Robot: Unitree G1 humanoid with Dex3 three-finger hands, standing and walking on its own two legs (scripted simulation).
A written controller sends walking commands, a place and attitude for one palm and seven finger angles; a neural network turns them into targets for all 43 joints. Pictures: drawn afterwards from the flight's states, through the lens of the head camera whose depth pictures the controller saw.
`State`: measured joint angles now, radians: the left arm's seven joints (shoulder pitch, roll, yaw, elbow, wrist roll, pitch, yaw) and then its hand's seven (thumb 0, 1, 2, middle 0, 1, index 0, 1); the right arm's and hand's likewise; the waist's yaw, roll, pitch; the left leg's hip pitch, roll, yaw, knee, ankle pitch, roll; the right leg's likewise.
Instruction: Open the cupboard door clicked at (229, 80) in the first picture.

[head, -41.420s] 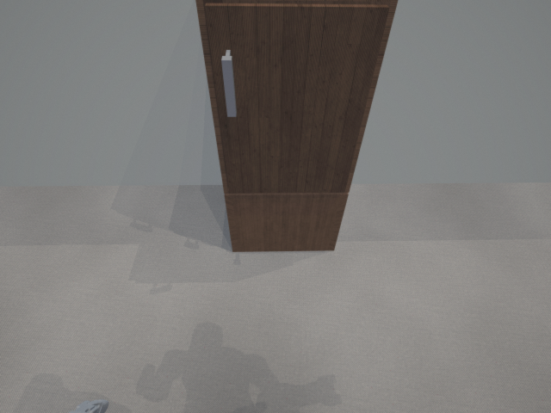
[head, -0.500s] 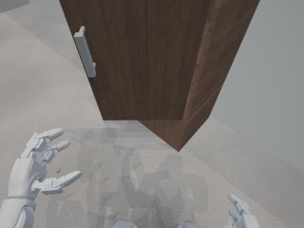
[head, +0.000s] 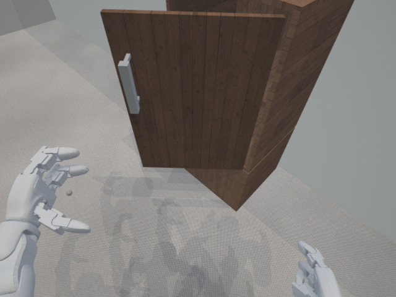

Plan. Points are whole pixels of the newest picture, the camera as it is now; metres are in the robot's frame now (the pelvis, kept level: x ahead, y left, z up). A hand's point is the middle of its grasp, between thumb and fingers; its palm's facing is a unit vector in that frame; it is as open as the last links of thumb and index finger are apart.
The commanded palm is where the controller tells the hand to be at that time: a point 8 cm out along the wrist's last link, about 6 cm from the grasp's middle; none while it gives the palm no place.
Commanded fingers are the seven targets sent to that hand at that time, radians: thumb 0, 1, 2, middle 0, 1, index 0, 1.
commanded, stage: raise the hand with hooked fingers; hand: left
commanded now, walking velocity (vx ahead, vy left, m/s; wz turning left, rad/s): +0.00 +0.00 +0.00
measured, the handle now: (131, 84) +0.60 +0.23 +0.09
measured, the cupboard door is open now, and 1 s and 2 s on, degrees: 43 43 43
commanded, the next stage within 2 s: move the hooked fingers beside the handle in 0.72 s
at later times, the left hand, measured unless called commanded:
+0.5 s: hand (71, 171) +0.30 +0.26 +0.11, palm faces +0.08 -1.00 -0.01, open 14.0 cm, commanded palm +0.27 +0.31 +0.11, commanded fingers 0.00 -0.50 0.30 -0.30 -1.20 -0.30 -1.20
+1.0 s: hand (74, 164) +0.32 +0.26 +0.11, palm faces +0.10 -1.00 -0.01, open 14.0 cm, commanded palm +0.29 +0.31 +0.11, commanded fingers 0.00 -0.50 0.30 -0.30 -1.20 -0.30 -1.20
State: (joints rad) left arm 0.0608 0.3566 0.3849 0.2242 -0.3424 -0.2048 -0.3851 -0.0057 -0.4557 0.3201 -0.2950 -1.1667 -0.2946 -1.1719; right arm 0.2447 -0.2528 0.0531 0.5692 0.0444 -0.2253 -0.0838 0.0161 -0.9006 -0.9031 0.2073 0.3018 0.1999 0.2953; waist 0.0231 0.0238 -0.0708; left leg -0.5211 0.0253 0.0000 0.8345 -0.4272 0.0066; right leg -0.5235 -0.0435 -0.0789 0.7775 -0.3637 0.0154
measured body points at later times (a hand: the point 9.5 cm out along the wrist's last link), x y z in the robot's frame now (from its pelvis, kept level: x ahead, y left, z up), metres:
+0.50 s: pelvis +0.00 -0.01 +0.01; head +0.02 -0.01 +0.46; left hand +0.29 +0.32 +0.11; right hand +0.14 -0.26 -0.07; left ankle +0.00 +0.11 -0.70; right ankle +0.02 -0.13 -0.70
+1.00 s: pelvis -0.01 -0.01 +0.01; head +0.03 -0.02 +0.46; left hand +0.30 +0.31 +0.11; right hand +0.15 -0.26 -0.08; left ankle +0.00 +0.11 -0.70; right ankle +0.02 -0.13 -0.70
